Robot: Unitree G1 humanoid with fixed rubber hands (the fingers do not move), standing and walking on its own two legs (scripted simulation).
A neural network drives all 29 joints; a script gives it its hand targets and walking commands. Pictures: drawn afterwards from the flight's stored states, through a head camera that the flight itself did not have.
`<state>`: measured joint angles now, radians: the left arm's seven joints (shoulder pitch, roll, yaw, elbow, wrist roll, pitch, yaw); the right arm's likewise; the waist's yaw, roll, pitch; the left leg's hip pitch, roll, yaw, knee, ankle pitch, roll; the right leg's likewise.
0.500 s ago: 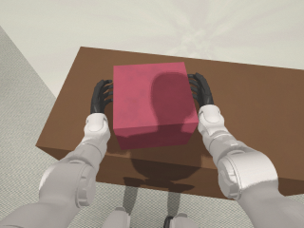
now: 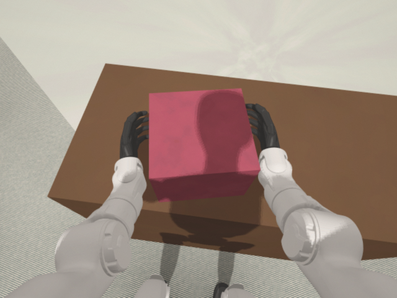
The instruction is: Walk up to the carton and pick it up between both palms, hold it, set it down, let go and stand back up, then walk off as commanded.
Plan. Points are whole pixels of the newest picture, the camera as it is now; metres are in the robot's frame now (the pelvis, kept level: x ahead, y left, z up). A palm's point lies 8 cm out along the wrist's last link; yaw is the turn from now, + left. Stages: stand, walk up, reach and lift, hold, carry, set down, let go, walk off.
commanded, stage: reach and lift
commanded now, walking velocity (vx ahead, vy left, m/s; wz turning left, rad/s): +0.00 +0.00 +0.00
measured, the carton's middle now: (199, 147) +0.42 +0.04 -0.02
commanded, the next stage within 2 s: none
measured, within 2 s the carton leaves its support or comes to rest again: leaves its support in 1.34 s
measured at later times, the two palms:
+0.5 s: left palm (131, 151) +0.38 +0.19 -0.01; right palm (266, 142) +0.43 -0.10 +0.01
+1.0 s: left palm (128, 160) +0.36 +0.19 -0.01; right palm (266, 154) +0.40 -0.10 +0.01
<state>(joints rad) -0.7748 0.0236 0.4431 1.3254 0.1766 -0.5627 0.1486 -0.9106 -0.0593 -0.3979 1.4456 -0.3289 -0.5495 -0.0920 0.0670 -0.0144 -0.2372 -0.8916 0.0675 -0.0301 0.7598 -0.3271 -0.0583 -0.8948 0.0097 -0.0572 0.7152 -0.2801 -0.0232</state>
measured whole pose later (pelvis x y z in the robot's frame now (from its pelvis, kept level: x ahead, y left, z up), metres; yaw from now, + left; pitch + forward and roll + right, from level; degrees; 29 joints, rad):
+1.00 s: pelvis -0.01 +0.00 +0.01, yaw +0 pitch +26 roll -1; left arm -0.73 -0.01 0.46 1.32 0.19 -0.64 0.17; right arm -0.83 -0.03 -0.41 1.46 -0.35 -0.71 -0.14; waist 0.07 -0.01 -0.21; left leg -0.84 0.07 -0.03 0.64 -0.25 -0.06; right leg -0.83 0.01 -0.06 0.57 -0.19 -0.02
